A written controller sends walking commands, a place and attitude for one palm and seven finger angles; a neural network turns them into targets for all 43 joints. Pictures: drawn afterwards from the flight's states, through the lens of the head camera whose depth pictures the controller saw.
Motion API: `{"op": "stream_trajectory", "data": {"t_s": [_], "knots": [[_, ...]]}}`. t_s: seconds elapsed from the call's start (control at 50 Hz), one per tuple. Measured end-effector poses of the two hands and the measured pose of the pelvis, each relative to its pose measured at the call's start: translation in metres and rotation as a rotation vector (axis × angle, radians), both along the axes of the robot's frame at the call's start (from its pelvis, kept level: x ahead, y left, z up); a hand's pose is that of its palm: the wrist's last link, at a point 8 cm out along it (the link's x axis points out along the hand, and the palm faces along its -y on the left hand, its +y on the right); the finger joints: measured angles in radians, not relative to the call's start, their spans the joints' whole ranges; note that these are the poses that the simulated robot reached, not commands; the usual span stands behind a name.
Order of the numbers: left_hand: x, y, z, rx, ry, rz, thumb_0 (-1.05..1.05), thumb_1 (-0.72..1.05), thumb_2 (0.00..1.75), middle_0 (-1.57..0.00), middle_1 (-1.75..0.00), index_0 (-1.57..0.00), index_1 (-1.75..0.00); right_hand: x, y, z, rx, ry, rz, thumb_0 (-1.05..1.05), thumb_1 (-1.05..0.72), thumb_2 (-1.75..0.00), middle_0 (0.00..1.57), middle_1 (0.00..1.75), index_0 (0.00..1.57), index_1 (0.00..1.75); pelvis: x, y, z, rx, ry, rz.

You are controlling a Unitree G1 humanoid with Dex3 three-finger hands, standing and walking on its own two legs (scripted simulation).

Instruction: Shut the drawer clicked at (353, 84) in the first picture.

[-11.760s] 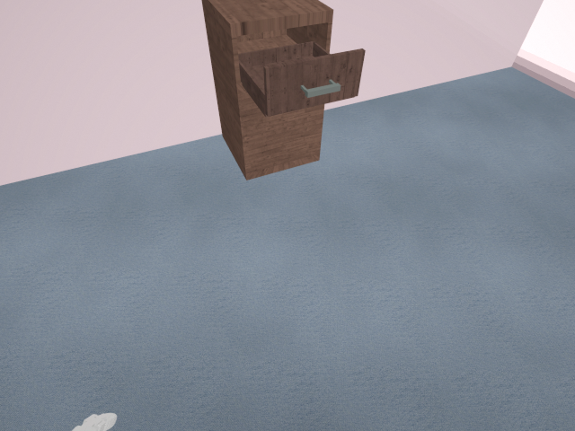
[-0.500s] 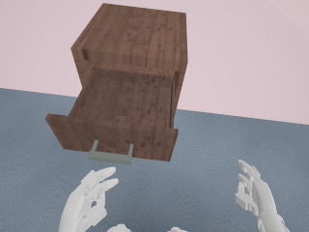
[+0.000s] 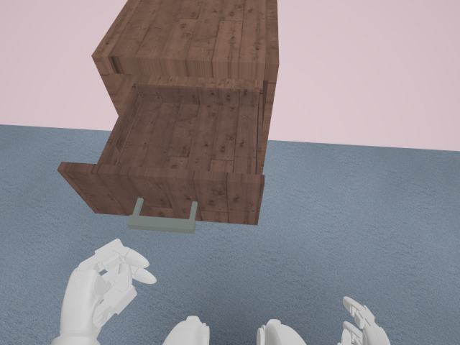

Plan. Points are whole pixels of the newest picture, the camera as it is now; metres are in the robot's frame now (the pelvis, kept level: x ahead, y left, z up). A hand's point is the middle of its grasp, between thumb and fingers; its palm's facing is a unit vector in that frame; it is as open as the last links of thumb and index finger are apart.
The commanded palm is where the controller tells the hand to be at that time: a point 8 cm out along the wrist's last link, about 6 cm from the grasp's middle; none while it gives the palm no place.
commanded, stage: raise the hand and make a fist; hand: left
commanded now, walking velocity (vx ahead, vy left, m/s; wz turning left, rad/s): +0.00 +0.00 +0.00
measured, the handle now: (164, 214) +0.37 +0.15 -0.05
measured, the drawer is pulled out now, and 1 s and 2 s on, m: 0.30 0.30 0.30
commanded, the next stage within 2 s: bring the fist close to the handle in 0.98 s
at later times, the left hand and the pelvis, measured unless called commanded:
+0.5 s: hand (146, 303) +0.18 +0.12 +0.06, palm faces -0.13 -0.99 +0.05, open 3.2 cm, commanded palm +0.16 +0.19 +0.05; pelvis +0.01 +0.03 +0.00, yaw +1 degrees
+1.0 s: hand (132, 306) +0.18 +0.14 +0.05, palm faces -0.03 -1.00 +0.00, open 3.3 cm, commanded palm +0.15 +0.19 +0.05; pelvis +0.01 +0.03 -0.01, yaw +0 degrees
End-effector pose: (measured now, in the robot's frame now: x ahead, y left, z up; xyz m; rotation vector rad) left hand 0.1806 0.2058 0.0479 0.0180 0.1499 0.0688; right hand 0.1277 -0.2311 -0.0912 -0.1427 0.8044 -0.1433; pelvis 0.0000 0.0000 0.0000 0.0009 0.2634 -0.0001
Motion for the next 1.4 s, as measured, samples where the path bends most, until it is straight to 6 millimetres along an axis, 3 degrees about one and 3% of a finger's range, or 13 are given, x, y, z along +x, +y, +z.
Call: {"op": "stream_trajectory", "data": {"t_s": [0.06, 0.18, 0.24, 0.38, 0.52, 0.6, 0.7, 0.86, 1.02, 1.12, 1.22, 1.3, 1.4], "knots": [[-0.011, 0.004, 0.008, 0.024, -0.067, -0.016, 0.01, 0.91, 0.90, -1.00, -1.17, -1.00, -1.17, 0.007, -0.011, 0.004, -0.044, -0.015, 0.021, 0.02, -0.91, -0.90, 0.20, 0.30, 0.20, 0.30, 0.001, 0.004, -0.002, -0.008, 0.009, 0.012], [-0.018, -0.025, -0.011, -0.065, -0.048, -0.210, 0.01, 0.91, 0.90, -1.12, -1.30, -1.13, -1.30, 0.044, -0.010, 0.017, -0.100, -0.141, 0.052, 0.02, -0.91, -0.90, 0.20, 0.30, 0.20, 0.30, -0.002, 0.013, -0.011, -0.020, 0.027, 0.015], [-0.013, -0.024, -0.013, -0.051, -0.046, -0.214, 0.01, 0.90, 0.90, -1.19, -1.37, -1.19, -1.37, 0.062, 0.001, 0.024, -0.094, -0.198, 0.065, 0.02, -0.91, -0.90, 0.20, 0.30, 0.20, 0.30, -0.002, 0.016, -0.013, -0.022, 0.028, 0.011], [-0.006, -0.002, 0.012, -0.039, -0.126, -0.061, 0.01, 0.90, 0.90, -1.32, -1.51, -1.32, -1.51, 0.084, 0.043, 0.037, -0.014, -0.253, 0.139, 0.02, -0.91, -0.90, 0.20, 0.30, 0.20, 0.30, 0.004, 0.024, -0.007, -0.034, 0.013, 0.019], [-0.012, -0.027, 0.008, -0.075, -0.046, -0.207, 0.01, 0.90, 0.90, -1.38, -1.57, -1.38, -1.57, 0.083, 0.064, 0.041, 0.014, -0.237, 0.164, 0.02, -0.91, -0.90, 0.20, 0.30, 0.21, 0.30, 0.006, 0.032, -0.003, -0.039, 0.002, 0.020], [-0.015, -0.015, 0.002, -0.040, -0.011, -0.166, 0.01, 0.90, 0.90, -1.39, -1.59, -1.39, -1.59, 0.077, 0.062, 0.037, 0.003, -0.204, 0.151, 0.02, -0.90, -0.90, 0.20, 0.30, 0.21, 0.30, 0.006, 0.034, -0.005, -0.037, 0.007, 0.013], [-0.016, 0.003, 0.013, -0.029, -0.075, -0.063, 0.01, 0.90, 0.90, -1.40, -1.59, -1.40, -1.59, 0.067, 0.057, 0.029, -0.009, -0.167, 0.150, 0.02, -0.91, -0.90, 0.20, 0.30, 0.21, 0.30, 0.007, 0.036, -0.006, -0.042, 0.013, 0.016], [-0.015, -0.021, 0.010, -0.058, -0.069, -0.193, 0.01, 0.90, 0.90, -1.40, -1.60, -1.40, -1.60, 0.058, 0.046, 0.024, -0.023, -0.137, 0.112, 0.02, -0.91, -0.90, 0.20, 0.30, 0.21, 0.30, 0.007, 0.036, -0.009, -0.040, 0.018, 0.012], [-0.018, -0.005, 0.010, -0.023, -0.048, -0.082, 0.01, 0.90, 0.90, -1.40, -1.60, -1.40, -1.60, 0.061, 0.042, 0.028, -0.019, -0.159, 0.105, 0.02, -0.91, -0.90, 0.20, 0.30, 0.20, 0.30, 0.009, 0.031, -0.008, -0.037, 0.017, 0.010], [-0.015, -0.018, 0.020, -0.050, -0.125, -0.106, 0.01, 0.90, 0.90, -1.40, -1.60, -1.40, -1.60, 0.066, 0.041, 0.028, -0.015, -0.177, 0.130, 0.02, -0.91, -0.90, 0.20, 0.30, 0.20, 0.30, 0.009, 0.028, -0.009, -0.038, 0.021, 0.016], [-0.011, -0.036, -0.003, -0.043, -0.057, -0.186, 0.01, 0.90, 0.90, -1.40, -1.60, -1.40, -1.60, 0.070, 0.037, 0.025, -0.017, -0.175, 0.129, 0.02, -0.91, -0.90, 0.20, 0.30, 0.20, 0.30, 0.008, 0.023, -0.013, -0.030, 0.031, 0.014], [-0.006, -0.029, -0.023, -0.019, -0.004, -0.151, 0.01, 0.90, 0.90, -1.40, -1.60, -1.40, -1.60, 0.071, 0.032, 0.018, -0.025, -0.160, 0.128, 0.02, -0.91, -0.90, 0.20, 0.30, 0.20, 0.30, 0.007, 0.018, -0.018, -0.024, 0.047, 0.009], [0.004, -0.018, -0.017, -0.009, -0.095, -0.078, 0.02, 0.90, 0.90, -1.40, -1.60, -1.40, -1.60, 0.069, 0.026, 0.006, -0.027, -0.140, 0.141, 0.02, -0.91, -0.90, 0.20, 0.30, 0.20, 0.30, 0.008, 0.013, -0.023, -0.029, 0.065, 0.017]]}}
